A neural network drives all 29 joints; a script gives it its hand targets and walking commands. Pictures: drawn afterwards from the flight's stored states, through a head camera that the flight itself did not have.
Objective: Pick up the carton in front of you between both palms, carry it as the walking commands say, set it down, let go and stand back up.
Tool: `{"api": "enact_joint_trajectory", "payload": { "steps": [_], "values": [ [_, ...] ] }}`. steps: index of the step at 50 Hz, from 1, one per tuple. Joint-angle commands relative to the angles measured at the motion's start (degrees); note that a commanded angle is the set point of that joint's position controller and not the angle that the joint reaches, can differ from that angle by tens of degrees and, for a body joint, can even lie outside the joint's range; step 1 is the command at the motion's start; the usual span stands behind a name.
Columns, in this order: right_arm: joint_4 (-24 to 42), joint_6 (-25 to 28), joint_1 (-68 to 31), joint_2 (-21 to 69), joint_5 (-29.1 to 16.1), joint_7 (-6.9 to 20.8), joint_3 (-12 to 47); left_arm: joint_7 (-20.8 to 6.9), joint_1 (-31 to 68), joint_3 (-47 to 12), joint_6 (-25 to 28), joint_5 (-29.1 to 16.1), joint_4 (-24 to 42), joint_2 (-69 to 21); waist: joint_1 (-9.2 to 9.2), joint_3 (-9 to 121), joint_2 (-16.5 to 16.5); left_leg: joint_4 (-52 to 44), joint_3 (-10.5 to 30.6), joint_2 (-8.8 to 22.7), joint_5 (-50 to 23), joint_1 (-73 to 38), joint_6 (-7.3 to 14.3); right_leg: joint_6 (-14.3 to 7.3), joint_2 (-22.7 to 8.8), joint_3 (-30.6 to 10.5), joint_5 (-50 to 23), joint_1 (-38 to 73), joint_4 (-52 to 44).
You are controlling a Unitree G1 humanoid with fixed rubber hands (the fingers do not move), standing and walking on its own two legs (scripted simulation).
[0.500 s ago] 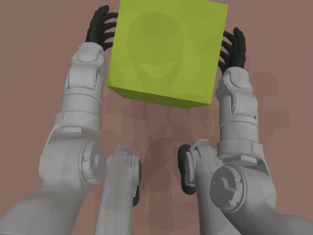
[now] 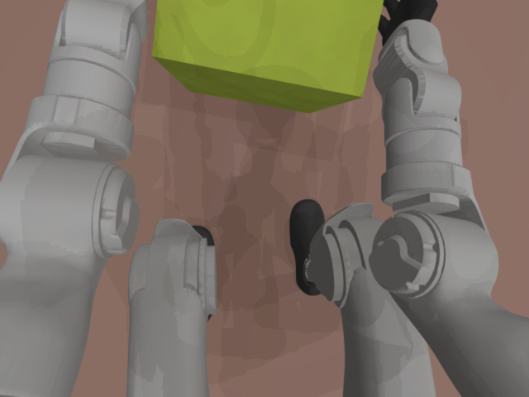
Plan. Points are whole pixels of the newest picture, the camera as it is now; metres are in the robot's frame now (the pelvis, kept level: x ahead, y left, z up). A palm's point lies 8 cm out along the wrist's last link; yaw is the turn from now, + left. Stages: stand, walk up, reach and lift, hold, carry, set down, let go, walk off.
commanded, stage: set down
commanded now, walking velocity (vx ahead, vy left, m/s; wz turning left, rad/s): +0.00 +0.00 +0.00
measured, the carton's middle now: (266, 14) +0.56 -0.01 -0.25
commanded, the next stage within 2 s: none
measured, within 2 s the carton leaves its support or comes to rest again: rests again in 0.70 s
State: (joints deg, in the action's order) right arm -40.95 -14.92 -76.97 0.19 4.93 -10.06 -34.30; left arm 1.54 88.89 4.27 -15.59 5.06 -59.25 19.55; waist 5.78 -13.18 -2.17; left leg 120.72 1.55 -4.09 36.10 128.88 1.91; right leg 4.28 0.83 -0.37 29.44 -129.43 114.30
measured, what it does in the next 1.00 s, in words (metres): stands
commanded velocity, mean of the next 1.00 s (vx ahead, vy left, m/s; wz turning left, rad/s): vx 0.00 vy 0.00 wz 0.00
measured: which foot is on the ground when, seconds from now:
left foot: down 0.00-1.00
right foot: down 0.00-1.00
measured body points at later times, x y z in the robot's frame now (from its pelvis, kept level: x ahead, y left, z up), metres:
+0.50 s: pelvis -0.01 +0.00 -0.03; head +0.37 +0.04 +0.22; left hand +0.59 +0.14 -0.20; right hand +0.54 -0.17 -0.18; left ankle +0.08 +0.10 -0.37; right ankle +0.13 -0.14 -0.37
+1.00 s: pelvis -0.01 +0.00 -0.03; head +0.37 +0.05 +0.20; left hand +0.59 +0.13 -0.21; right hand +0.54 -0.18 -0.20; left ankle +0.08 +0.10 -0.37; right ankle +0.13 -0.14 -0.37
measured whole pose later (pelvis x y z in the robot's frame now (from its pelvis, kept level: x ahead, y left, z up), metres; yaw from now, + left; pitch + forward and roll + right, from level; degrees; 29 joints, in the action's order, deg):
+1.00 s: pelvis -0.01 +0.00 -0.03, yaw +0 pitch +37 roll -5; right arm -55.3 -12.5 -83.9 -8.1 6.8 -3.5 -36.5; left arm -7.3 93.3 13.3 -13.3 13.1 -63.0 18.7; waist 4.6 -21.6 -4.2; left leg 128.9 1.9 -3.3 38.0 127.9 1.8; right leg 5.5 3.8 -0.9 30.3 -129.2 121.9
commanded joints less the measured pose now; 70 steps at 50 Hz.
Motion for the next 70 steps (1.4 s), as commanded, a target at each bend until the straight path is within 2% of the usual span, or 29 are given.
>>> {"api": "enact_joint_trajectory", "payload": {
  "steps": [1,6,9,17,24,27,44,52,55,57,59,61,65,70],
  "values": [
    [0.08,1.32,-31.68,42.59,-6.31,15.26,24.78,-13.33,25.9,-15.18,3.06,-6.41,7.11,-51.35,1.38,67.94,15.84,-10.94,-0.37,-1.91,-29.65,-41.63,-2.76,-1.49,5.67,6.97,-22.06,30.16,-1.51],
    [-0.92,1.72,-30.22,43.11,-7.13,15.85,24.13,-13.15,25.43,-15.87,3.56,-7.17,8.07,-52.56,1.4,68.62,17.12,-9.08,0.31,-1.6,-35.19,-43.9,-2.88,-1.51,5.75,6.98,-24.09,27.93,0.09],
    [-1.79,1.79,-29.58,42.9,-6.82,16.18,23.24,-13.2,24.71,-15.33,3.63,-6.99,7.14,-52.38,1.68,65.98,17.02,-8.43,0.77,-1.52,-35.4,-43.16,-2.61,-1.42,5.78,7.0,-23.29,25.3,0.57],
    [-5.16,2.38,-29.8,41.41,-6.06,15.65,20.83,-13.49,25.37,-12.45,4.48,-5.44,3.61,-48.51,0.7,57.43,14.54,-8.77,0.32,-1.76,-25.32,-32.78,-1.24,-1.51,5.8,6.1,-20.42,26.86,1.48],
    [-8.84,2.23,-29.24,39.85,-4.39,15.59,18.26,-14.54,23.42,-8.11,3.98,-2.63,-1.54,-44.34,-0.74,49.02,10.62,-8.73,0.66,-1.47,-18.26,-26.15,0.05,-1.34,5.93,5.74,-15.48,26.55,2.12],
    [-9.87,2.07,-29.12,39.46,-4.12,15.76,17.6,-14.96,22.43,-6.57,3.62,-1.57,-3.01,-42.67,-1.46,46.44,8.84,-8.44,0.91,-1.29,-16.6,-24.68,0.41,-1.27,6.07,5.65,-13.91,25.97,2.57],
    [-14.55,1.72,-26.43,32.97,-2.08,16.27,12.87,-15.79,14.85,-0.6,1.3,5.59,-7.26,-35.76,-4.52,34.36,7.75,-7.6,1.48,-0.72,-13.36,-21.68,0.94,-1.23,6.31,4.38,-9.76,21.38,3.79],
    [-16.23,1.95,-23.71,28.01,0.17,15.18,8.86,-15.41,14.72,1.04,1.36,6.98,-7.72,-29.5,-3.64,32.42,8.11,-7.91,1.84,-0.14,-12.09,-22.18,0.53,-0.99,5.72,4.6,-8.51,21.75,3.92],
    [-16.88,3.28,-18.51,18.85,1.28,12.42,5.26,-12.74,14.99,2.01,2.79,7.0,-6.62,-17.84,-2.8,33.81,8.54,-7.94,1.75,0.82,-13.02,-24.24,-0.3,-0.51,4.93,5.03,-9.85,24.3,3.75],
    [-16.69,5.25,-13.9,6.68,1.52,9.02,2.26,-9.2,15.94,2.27,4.24,5.95,-4.51,-3.74,-2.06,35.85,9.06,-8.26,1.69,1.65,-13.86,-26.57,-1.27,-0.34,4.27,5.43,-10.8,25.84,3.34],
    [-16.32,8.19,-10.37,-9.27,-0.54,4.5,0.97,-4.48,16.32,1.7,6.59,2.3,-3.35,12.46,-1.04,39.11,9.48,-8.01,1.76,2.44,-15.44,-28.48,-2.53,-0.05,3.41,5.7,-13.33,27.13,3.14],
    [-17.35,10.56,-13.88,-13.6,-4.83,2.02,4.52,-2.03,22.88,-2.72,8.63,-3.31,-2.55,14.94,0.33,45.02,10.74,-6.58,2.6,3.15,-19.42,-29.99,-3.2,-0.12,3.02,5.43,-17.89,28.7,3.86],
    [-17.59,12.7,-17.9,-16.72,-11.15,1.24,10.3,-1.58,28.64,-10.43,10.5,-12.45,-1.44,14.97,3.19,52.18,13.35,-5.24,4.04,4.53,-24.63,-32.59,-3.19,-0.86,2.02,5.17,-23.22,29.14,4.71],
    [-15.02,12.56,-17.16,-18.03,-14.12,0.67,13.11,-2.9,28.4,-14.07,10.09,-17.28,-3.96,15.86,5.08,58.69,14.33,-4.93,3.35,4.85,-24.42,-35.26,-3.16,-1.24,1.28,5.77,-24.81,32.8,3.72]
  ]
}}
